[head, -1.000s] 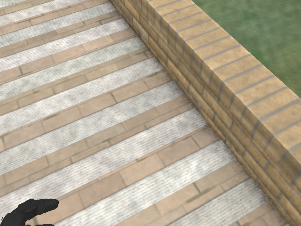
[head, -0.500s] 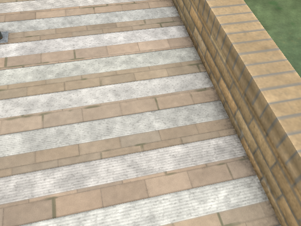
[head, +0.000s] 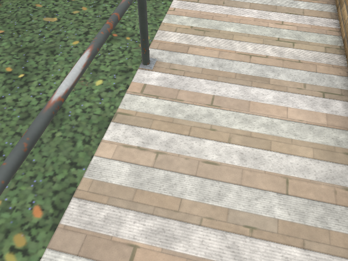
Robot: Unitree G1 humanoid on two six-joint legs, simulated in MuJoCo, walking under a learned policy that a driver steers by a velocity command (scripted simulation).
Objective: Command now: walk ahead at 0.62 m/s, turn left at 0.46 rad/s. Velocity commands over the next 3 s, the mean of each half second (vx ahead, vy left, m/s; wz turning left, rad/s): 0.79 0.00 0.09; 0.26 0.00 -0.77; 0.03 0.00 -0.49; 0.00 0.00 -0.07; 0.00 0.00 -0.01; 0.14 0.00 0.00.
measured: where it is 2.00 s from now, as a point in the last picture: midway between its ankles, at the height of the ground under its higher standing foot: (172, 225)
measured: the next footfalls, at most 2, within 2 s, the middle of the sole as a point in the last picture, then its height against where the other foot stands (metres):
left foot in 0.40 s outside the picture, level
right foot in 0.80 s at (196, 224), level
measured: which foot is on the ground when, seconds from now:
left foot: up 0.00-0.38, down 0.40-0.78, up 0.80-1.00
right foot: down 0.00-0.42, up 0.44-0.78, down 0.80-1.00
